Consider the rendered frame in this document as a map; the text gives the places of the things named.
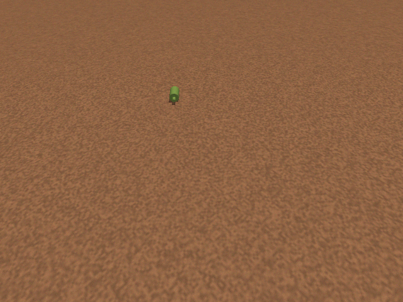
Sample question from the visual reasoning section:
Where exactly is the bottle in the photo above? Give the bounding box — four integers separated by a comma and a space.
169, 86, 179, 102

